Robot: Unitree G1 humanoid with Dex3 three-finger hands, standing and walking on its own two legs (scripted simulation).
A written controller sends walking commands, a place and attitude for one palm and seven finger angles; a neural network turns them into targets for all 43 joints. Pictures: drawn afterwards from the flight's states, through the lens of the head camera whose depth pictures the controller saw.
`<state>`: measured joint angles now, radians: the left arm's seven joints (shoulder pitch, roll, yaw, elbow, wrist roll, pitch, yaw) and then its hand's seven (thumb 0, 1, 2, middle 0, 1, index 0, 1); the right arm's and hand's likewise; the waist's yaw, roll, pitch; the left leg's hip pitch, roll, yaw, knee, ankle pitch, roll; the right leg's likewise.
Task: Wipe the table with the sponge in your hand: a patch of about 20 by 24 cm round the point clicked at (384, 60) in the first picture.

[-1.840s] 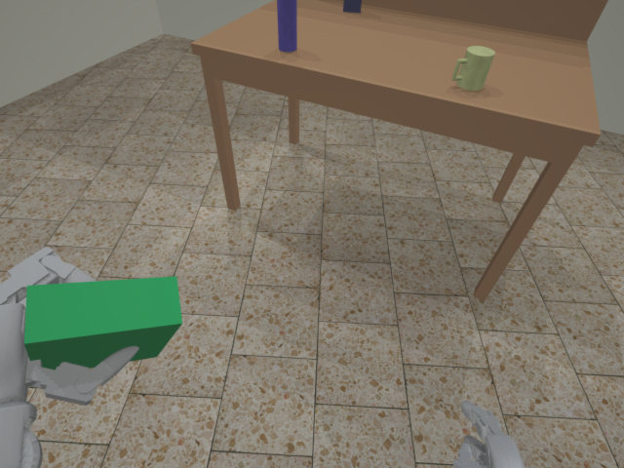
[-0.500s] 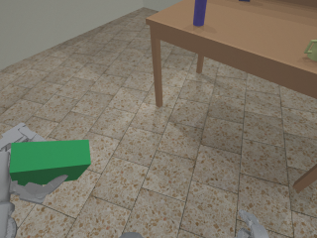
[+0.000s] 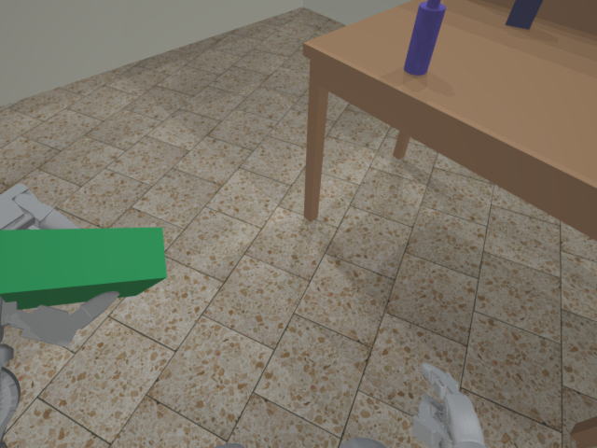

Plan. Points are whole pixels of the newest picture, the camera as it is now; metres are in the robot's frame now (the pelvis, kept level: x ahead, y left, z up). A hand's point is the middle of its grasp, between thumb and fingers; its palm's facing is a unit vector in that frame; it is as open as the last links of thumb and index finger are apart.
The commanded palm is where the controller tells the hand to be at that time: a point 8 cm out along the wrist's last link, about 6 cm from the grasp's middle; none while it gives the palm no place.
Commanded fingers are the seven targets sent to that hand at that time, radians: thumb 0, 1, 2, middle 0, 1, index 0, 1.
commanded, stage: walk to a spot facing it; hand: left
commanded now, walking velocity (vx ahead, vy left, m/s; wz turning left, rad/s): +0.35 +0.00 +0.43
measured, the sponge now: (105, 269) +0.25 +0.20 +0.18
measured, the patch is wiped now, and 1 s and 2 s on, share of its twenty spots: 0.00 0.00 0.00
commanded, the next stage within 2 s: none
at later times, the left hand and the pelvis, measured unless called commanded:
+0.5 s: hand (112, 227) +0.29 +0.20 +0.20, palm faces +0.56 -0.69 -0.45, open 9.2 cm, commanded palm +0.21 +0.24 +0.20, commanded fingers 0.00 0.10 1.30 -1.20 -1.60 -1.20 -1.60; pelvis +0.14 -0.08 +0.03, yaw +16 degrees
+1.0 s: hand (70, 214) +0.29 +0.23 +0.22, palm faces +0.77 -0.40 -0.51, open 9.2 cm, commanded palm +0.24 +0.24 +0.20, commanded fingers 0.00 0.10 1.30 -1.20 -1.60 -1.20 -1.60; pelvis +0.25 -0.08 +0.02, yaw +32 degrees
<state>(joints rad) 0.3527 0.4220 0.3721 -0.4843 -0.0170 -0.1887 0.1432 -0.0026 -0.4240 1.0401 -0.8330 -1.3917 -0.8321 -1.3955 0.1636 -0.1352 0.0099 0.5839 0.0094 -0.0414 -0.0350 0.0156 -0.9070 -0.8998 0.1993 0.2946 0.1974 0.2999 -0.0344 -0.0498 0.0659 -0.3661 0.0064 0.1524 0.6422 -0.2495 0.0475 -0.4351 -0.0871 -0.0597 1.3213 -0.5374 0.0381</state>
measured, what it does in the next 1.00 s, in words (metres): walks ahead, turning left: right foot, then left foot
